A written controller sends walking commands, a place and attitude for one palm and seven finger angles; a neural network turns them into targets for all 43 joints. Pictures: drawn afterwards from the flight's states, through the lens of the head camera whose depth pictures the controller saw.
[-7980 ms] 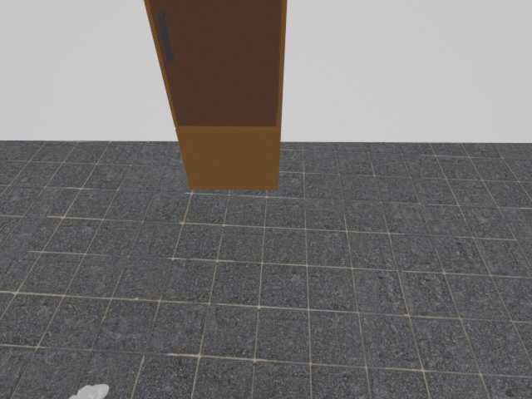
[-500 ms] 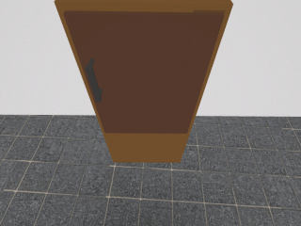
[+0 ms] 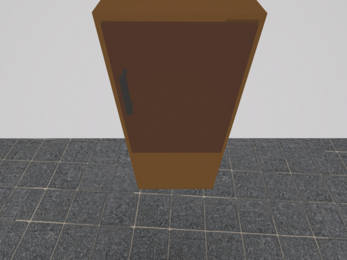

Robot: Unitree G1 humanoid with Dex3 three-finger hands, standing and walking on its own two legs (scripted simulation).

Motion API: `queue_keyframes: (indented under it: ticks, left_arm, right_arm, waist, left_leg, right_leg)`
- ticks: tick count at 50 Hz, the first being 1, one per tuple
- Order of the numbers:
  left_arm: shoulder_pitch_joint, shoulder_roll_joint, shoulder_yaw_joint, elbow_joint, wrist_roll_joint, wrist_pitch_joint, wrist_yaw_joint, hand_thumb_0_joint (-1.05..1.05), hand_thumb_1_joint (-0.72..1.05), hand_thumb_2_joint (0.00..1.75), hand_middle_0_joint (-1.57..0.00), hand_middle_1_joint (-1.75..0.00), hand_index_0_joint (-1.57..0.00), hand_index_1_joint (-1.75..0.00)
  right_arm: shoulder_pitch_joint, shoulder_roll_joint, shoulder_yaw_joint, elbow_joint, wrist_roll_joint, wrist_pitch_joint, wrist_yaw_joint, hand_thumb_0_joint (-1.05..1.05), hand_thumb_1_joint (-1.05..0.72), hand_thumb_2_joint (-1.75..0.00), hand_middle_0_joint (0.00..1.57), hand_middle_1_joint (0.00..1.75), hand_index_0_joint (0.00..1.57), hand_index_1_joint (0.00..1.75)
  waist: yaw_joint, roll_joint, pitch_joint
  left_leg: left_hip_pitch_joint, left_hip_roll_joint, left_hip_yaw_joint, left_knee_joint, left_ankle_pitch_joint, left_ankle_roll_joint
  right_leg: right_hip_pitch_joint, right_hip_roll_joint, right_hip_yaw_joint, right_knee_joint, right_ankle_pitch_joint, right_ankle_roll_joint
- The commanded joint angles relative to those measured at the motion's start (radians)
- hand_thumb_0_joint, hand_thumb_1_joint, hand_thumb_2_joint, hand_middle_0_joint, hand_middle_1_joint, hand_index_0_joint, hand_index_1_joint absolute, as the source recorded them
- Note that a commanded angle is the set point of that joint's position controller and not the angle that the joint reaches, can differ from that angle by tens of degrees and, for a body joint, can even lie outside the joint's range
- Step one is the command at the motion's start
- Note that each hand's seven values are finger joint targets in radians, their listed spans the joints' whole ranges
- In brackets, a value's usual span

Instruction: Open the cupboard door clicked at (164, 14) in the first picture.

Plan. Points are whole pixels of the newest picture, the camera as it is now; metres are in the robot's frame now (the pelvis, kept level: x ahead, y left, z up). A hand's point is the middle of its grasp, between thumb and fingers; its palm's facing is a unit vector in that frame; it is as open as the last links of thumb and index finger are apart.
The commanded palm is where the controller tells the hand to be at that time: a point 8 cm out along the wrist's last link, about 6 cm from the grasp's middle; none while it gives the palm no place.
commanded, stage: come to a stop and stand still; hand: left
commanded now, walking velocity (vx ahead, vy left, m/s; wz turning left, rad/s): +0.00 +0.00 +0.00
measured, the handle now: (127, 92) +0.61 +0.20 +0.04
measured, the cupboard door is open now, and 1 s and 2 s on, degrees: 0 0 0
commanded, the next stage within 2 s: look again from close up in 0.10 s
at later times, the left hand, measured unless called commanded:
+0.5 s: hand out of the picture +0.06 +0.19 -0.17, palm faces -0.02 -0.97 -0.25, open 7.4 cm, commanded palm none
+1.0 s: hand (100, 210) +0.23 +0.19 -0.01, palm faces +0.22 -0.97 -0.09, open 7.8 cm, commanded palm +0.16 +0.24 -0.05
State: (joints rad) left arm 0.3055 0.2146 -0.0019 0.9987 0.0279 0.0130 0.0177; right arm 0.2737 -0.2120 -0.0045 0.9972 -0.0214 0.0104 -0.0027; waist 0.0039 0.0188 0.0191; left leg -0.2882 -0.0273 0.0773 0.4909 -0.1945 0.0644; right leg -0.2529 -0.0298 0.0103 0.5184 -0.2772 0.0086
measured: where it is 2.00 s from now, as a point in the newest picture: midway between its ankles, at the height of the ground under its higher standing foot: outside the picture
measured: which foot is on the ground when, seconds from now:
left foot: down 0.00-1.00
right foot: down 0.00-1.00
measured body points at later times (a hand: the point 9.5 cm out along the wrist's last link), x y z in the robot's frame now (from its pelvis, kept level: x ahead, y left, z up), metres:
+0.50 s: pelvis +0.03 -0.02 +0.00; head +0.04 -0.01 +0.45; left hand +0.07 +0.24 -0.15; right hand +0.08 -0.27 -0.14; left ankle +0.05 +0.08 -0.74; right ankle +0.02 -0.14 -0.74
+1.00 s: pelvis +0.03 -0.04 -0.04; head +0.06 -0.04 +0.41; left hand +0.21 +0.24 -0.01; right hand +0.20 -0.29 -0.12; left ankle +0.05 +0.08 -0.74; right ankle +0.02 -0.14 -0.74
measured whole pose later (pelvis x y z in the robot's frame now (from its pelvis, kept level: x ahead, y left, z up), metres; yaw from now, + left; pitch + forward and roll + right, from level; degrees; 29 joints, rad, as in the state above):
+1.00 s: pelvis +0.03 -0.04 -0.04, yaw +2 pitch +9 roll +1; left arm 0.34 0.21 0.26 0.26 -0.24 -0.48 -0.20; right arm 0.20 -0.23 -0.06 0.69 0.00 -0.24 -0.02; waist -0.01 -0.01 -0.10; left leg -0.61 0.00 0.03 0.82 -0.36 0.00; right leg -0.57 -0.01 -0.04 0.85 -0.45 -0.03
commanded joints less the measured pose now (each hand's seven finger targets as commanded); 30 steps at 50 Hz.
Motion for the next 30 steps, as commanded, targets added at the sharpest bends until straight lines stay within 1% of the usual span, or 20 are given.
queue_keyframes:
  ticks: [1,3,4,5,6,7,8,10,11,13,15,16,18,19,21,25,26,27,28,30]
  left_arm:
    - [0.008,0.135,0.023,-0.034,-0.004,-0.03,0.006,0.0,0.9,0.9,-0.2,-0.3,-0.2,-0.3]
    - [0.008,0.141,0.023,-0.019,-0.006,-0.034,0.005,0.0,0.9,0.9,-0.2,-0.3,-0.2,-0.3]
    - [0.007,0.142,0.022,-0.013,-0.006,-0.035,0.004,0.0,0.9,0.9,-0.2,-0.3,-0.2,-0.3]
    - [0.009,0.144,0.022,-0.006,-0.007,-0.037,0.004,0.0,0.9,0.9,-0.2,-0.3,-0.2,-0.3]
    - [0.006,0.15,0.022,-0.002,-0.006,-0.038,0.005,0.0,0.9,0.9,-0.2,-0.3,-0.2,-0.3]
    - [0.002,0.151,0.021,0.003,-0.006,-0.038,0.005,0.0,0.9,0.9,-0.2,-0.3,-0.2,-0.3]
    - [-0.001,0.153,0.02,0.009,-0.006,-0.038,0.004,0.0,0.9,0.9,-0.2,-0.3,-0.2,-0.3]
    - [-0.001,0.155,0.019,0.02,-0.008,-0.041,0.004,0.0,0.9,0.9,-0.2,-0.3,-0.2,-0.3]
    - [-0.004,0.159,0.019,0.022,-0.008,-0.042,0.005,0.0,0.9,0.9,-0.2,-0.3,-0.2,-0.3]
    - [-0.011,0.164,0.018,0.03,-0.009,-0.044,0.005,0.0,0.9,0.9,-0.2,-0.3,-0.2,-0.3]
    - [-0.015,0.168,0.017,0.035,-0.01,-0.046,0.005,0.0,0.9,0.9,-0.2,-0.3,-0.2,-0.3]
    - [-0.023,0.17,0.019,0.035,-0.009,-0.047,0.006,0.0,0.9,0.9,-0.2,-0.3,-0.2,-0.3]
    - [-0.037,0.173,0.017,0.039,-0.01,-0.046,0.006,0.0,0.9,0.9,-0.2,-0.3,-0.2,-0.3]
    - [-0.04,0.173,0.017,0.038,-0.011,-0.045,0.006,0.0,0.9,0.9,-0.2,-0.3,-0.2,-0.3]
    - [-0.048,0.18,0.019,0.037,-0.01,-0.047,0.006,0.0,0.9,0.9,-0.2,-0.3,-0.2,-0.3]
    - [-0.074,0.191,0.018,0.033,-0.012,-0.047,0.005,0.0,0.9,0.9,-0.2,-0.3,-0.2,-0.3]
    - [-0.073,0.189,0.019,0.032,-0.01,-0.046,0.005,0.0,0.9,0.9,-0.2,-0.3,-0.2,-0.3]
    - [-0.083,0.191,0.02,0.031,-0.011,-0.046,0.005,0.0,0.9,0.9,-0.2,-0.3,-0.2,-0.3]
    - [-0.089,0.196,0.02,0.026,-0.011,-0.046,0.005,0.0,0.9,0.9,-0.2,-0.3,-0.2,-0.3]
    - [-0.097,0.2,0.023,0.025,-0.012,-0.047,0.004,0.0,0.9,0.9,-0.2,-0.3,-0.2,-0.3]
  right_arm:
    - [-0.018,-0.153,-0.036,-0.045,0.001,-0.036,-0.009,0.0,-0.9,-0.9,0.2,0.3,0.2,0.3]
    - [-0.019,-0.162,-0.037,-0.031,0.003,-0.04,-0.009,0.0,-0.9,-0.9,0.2,0.3,0.2,0.3]
    - [-0.018,-0.164,-0.037,-0.024,0.003,-0.04,-0.01,0.0,-0.9,-0.9,0.2,0.3,0.2,0.3]
    - [-0.016,-0.165,-0.038,-0.018,0.004,-0.042,-0.01,0.0,-0.9,-0.9,0.2,0.3,0.2,0.3]
    - [-0.013,-0.162,-0.036,-0.013,0.004,-0.042,-0.01,0.0,-0.9,-0.9,0.2,0.3,0.2,0.3]
    - [-0.013,-0.165,-0.037,-0.008,0.005,-0.043,-0.01,0.0,-0.9,-0.9,0.2,0.3,0.2,0.3]
    - [-0.012,-0.169,-0.036,-0.001,0.005,-0.044,-0.011,0.0,-0.9,-0.9,0.2,0.3,0.2,0.3]
    - [-0.014,-0.171,-0.035,0.008,0.006,-0.048,-0.011,0.0,-0.9,-0.9,0.2,0.3,0.2,0.3]
    - [-0.014,-0.169,-0.033,0.012,0.007,-0.048,-0.012,0.0,-0.9,-0.9,0.2,0.3,0.2,0.3]
    - [-0.022,-0.174,-0.032,0.017,0.007,-0.053,-0.013,0.0,-0.9,-0.9,0.2,0.3,0.2,0.3]
    - [-0.027,-0.177,-0.03,0.022,0.008,-0.057,-0.013,0.0,-0.9,-0.9,0.2,0.3,0.2,0.3]
    - [-0.027,-0.173,-0.029,0.024,0.009,-0.058,-0.014,0.0,-0.9,-0.9,0.2,0.3,0.2,0.3]
    - [-0.043,-0.176,-0.026,0.028,0.009,-0.058,-0.014,0.0,-0.9,-0.9,0.2,0.3,0.2,0.3]
    - [-0.051,-0.177,-0.026,0.03,0.009,-0.057,-0.014,0.0,-0.9,-0.9,0.2,0.3,0.2,0.3]
    - [-0.054,-0.177,-0.025,0.031,0.01,-0.059,-0.014,0.0,-0.9,-0.9,0.2,0.3,0.2,0.3]
    - [-0.079,-0.187,-0.023,0.035,0.008,-0.059,-0.014,0.0,-0.9,-0.9,0.2,0.3,0.2,0.3]
    - [-0.085,-0.181,-0.023,0.034,0.009,-0.058,-0.014,0.0,-0.9,-0.9,0.2,0.3,0.2,0.3]
    - [-0.087,-0.186,-0.022,0.035,0.009,-0.058,-0.015,0.0,-0.9,-0.9,0.2,0.3,0.2,0.3]
    - [-0.092,-0.187,-0.022,0.036,0.008,-0.059,-0.015,0.0,-0.9,-0.9,0.2,0.3,0.2,0.3]
    - [-0.104,-0.19,-0.021,0.034,0.007,-0.059,-0.015,0.0,-0.9,-0.9,0.2,0.3,0.2,0.3]
  waist:
    - [0.0,-0.003,0.033]
    - [0.002,-0.013,0.027]
    - [-0.002,-0.018,0.029]
    - [-0.001,-0.003,0.026]
    - [-0.003,-0.008,0.026]
    - [-0.003,-0.019,0.034]
    - [-0.004,-0.018,0.04]
    - [-0.003,-0.019,0.024]
    - [-0.003,-0.021,0.03]
    - [-0.003,-0.012,0.019]
    - [-0.002,-0.017,-0.01]
    - [-0.002,-0.03,-0.011]
    - [-0.002,-0.026,0.005]
    - [-0.001,-0.013,0.008]
    - [0.0,-0.031,-0.014]
    - [-0.002,-0.021,-0.026]
    - [0.0,-0.032,-0.023]
    - [-0.003,-0.029,-0.026]
    - [0.001,-0.022,-0.028]
    - [0.001,-0.026,-0.038]
  left_leg:
    - [-0.03,0.142,-0.211,-0.218,-0.321,0.006]
    - [-0.025,0.141,-0.206,-0.209,-0.301,0.004]
    - [-0.017,0.14,-0.202,-0.206,-0.294,0.002]
    - [-0.009,0.139,-0.198,-0.204,-0.288,0.001]
    - [-0.005,0.138,-0.201,-0.201,-0.277,0.001]
    - [-0.009,0.14,-0.199,-0.201,-0.279,-0.001]
    - [-0.012,0.139,-0.198,-0.199,-0.271,-0.002]
    - [0.011,0.138,-0.188,-0.189,-0.221,-0.003]
    - [0.009,0.137,-0.184,-0.182,-0.209,-0.004]
    - [0.026,0.139,-0.179,-0.179,-0.169,-0.005]
    - [0.053,0.141,-0.169,-0.162,-0.092,-0.005]
    - [0.056,0.139,-0.165,-0.149,-0.052,-0.004]
    - [0.06,0.139,-0.154,-0.148,-0.029,-0.009]
    - [0.066,0.139,-0.154,-0.148,-0.023,-0.01]
    - [0.081,0.14,-0.148,-0.133,0.03,-0.009]
    - [0.107,0.141,-0.144,-0.131,0.068,-0.014]
    - [0.113,0.143,-0.139,-0.122,0.084,-0.013]
    - [0.114,0.143,-0.141,-0.126,0.097,-0.014]
    - [0.116,0.144,-0.136,-0.124,0.112,-0.015]
    - [0.126,0.144,-0.136,-0.123,0.129,-0.016]
  right_leg:
    - [-0.044,-0.035,0.071,-0.11,-0.155,-0.054]
    - [-0.038,-0.043,0.083,-0.118,-0.148,-0.056]
    - [-0.047,-0.045,0.089,-0.122,-0.152,-0.058]
    - [-0.05,-0.051,0.094,-0.129,-0.154,-0.059]
    - [-0.047,-0.051,0.096,-0.129,-0.145,-0.06]
    - [-0.053,-0.053,0.098,-0.132,-0.151,-0.06]
    - [-0.052,-0.054,0.101,-0.135,-0.147,-0.06]
    - [-0.042,-0.06,0.105,-0.134,-0.104,-0.061]
    - [-0.037,-0.061,0.103,-0.136,-0.098,-0.061]
    - [-0.033,-0.064,0.107,-0.133,-0.062,-0.061]
    - [-0.008,-0.067,0.103,-0.126,0.0,-0.058]
    - [0.004,-0.066,0.1,-0.122,0.027,-0.057]
    - [-0.004,-0.071,0.102,-0.125,0.038,-0.054]
    - [-0.007,-0.07,0.105,-0.128,0.04,-0.054]
    - [0.015,-0.071,0.103,-0.121,0.084,-0.052]
    - [0.017,-0.073,0.105,-0.122,0.113,-0.048]
    - [0.018,-0.072,0.103,-0.122,0.133,-0.047]
    - [0.023,-0.073,0.102,-0.12,0.14,-0.046]
    - [0.03,-0.075,0.101,-0.119,0.155,-0.046]
    - [0.039,-0.076,0.1,-0.12,0.174,-0.045]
